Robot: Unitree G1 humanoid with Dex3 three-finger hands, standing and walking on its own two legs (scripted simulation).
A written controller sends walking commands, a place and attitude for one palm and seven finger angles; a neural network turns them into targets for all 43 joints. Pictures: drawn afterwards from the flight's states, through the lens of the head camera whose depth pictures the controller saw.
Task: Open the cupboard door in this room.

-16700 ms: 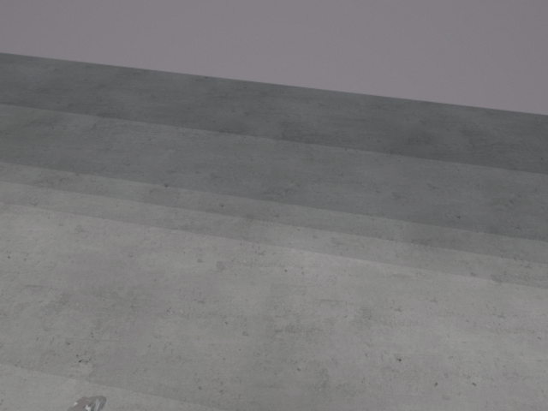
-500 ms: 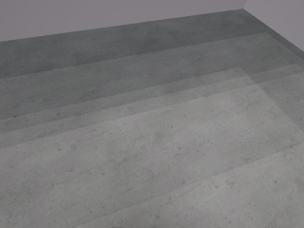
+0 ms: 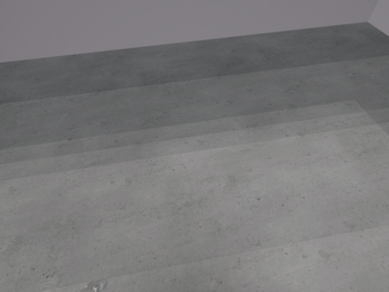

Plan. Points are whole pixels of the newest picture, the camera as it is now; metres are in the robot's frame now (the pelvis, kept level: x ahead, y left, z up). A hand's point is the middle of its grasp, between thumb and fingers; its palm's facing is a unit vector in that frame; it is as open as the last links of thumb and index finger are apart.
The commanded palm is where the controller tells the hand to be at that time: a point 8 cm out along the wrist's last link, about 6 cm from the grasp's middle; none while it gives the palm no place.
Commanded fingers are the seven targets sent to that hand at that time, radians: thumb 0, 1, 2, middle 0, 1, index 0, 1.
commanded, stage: turn or walk to find it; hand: left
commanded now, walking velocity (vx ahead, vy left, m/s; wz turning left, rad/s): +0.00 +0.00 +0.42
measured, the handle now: out of the picture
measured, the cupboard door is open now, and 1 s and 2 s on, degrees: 0 0 0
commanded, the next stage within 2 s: stand and wait in 1.32 s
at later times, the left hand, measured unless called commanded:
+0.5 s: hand out of the picture -0.07 +0.24 -0.18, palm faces +0.28 -0.93 -0.24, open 7.4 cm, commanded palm none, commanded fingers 0.00 0.90 0.90 -0.20 -0.30 -0.20 -0.30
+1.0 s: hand out of the picture -0.04 +0.20 -0.14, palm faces +0.43 -0.86 -0.28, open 7.3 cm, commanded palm none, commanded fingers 0.00 0.90 0.90 -0.20 -0.30 -0.20 -0.30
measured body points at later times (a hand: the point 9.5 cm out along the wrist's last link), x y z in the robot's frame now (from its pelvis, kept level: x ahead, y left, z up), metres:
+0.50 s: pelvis -0.03 +0.03 +0.00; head -0.01 +0.06 +0.45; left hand -0.08 +0.29 -0.16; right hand +0.11 -0.20 -0.13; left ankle -0.07 +0.13 -0.73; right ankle -0.01 -0.10 -0.70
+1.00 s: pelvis -0.04 -0.02 +0.01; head -0.01 -0.03 +0.45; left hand -0.07 +0.24 -0.12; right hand +0.11 -0.23 -0.16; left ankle -0.11 +0.10 -0.66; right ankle +0.00 -0.10 -0.73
